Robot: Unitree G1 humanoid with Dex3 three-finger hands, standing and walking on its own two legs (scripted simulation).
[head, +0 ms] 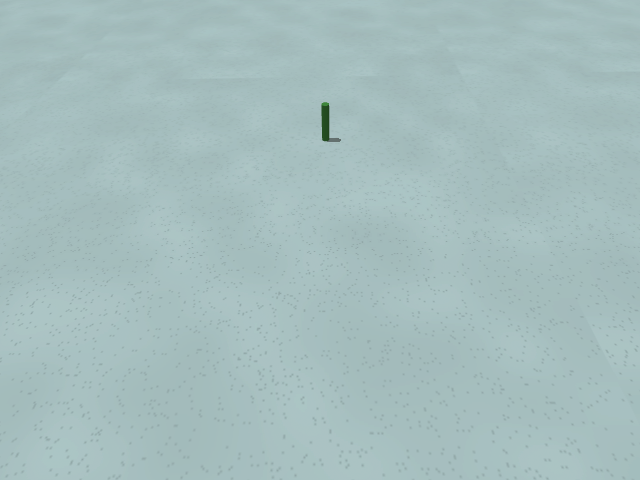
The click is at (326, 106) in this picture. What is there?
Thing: slim round
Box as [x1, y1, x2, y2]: [321, 102, 328, 140]
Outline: 323,102 321,104 322,139 328,140 328,103
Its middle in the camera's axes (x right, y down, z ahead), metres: +0.05 -0.67 +2.18
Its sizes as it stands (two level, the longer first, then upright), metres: 0.042 0.042 0.219
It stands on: the floor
